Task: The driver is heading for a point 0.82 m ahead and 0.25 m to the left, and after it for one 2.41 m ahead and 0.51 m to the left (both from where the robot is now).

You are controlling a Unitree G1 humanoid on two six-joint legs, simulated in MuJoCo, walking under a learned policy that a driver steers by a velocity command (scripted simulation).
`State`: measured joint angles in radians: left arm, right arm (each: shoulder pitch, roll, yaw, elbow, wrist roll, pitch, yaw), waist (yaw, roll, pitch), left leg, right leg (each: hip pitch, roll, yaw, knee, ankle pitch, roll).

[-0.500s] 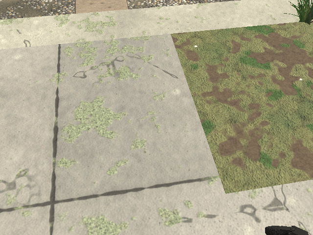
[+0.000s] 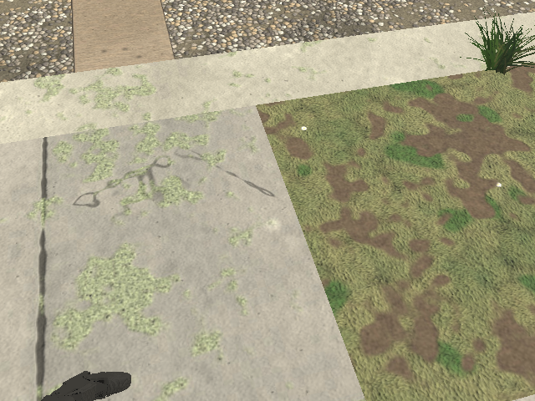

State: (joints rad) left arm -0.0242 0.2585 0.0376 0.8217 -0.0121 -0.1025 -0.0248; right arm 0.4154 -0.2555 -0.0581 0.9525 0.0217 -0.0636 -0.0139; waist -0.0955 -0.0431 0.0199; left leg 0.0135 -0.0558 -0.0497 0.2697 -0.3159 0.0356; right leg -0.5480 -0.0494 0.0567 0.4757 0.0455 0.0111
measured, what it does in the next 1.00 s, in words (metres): walks ahead, turning left: right foot, then left foot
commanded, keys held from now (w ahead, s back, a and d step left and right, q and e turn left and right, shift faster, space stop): w+q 0.84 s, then w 0.16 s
